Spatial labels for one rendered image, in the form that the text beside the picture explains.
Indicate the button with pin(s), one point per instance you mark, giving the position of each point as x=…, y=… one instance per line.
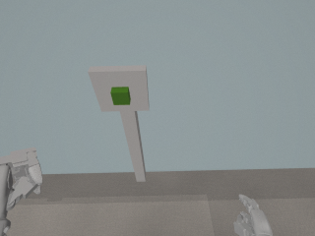
x=120, y=95

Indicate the right robot hand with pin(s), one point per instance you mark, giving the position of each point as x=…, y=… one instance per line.
x=254, y=224

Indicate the left robot forearm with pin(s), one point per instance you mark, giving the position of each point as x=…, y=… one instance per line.
x=5, y=225

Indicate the panel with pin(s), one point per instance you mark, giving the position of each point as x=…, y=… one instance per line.
x=134, y=77

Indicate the left robot hand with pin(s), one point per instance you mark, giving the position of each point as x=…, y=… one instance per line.
x=23, y=166

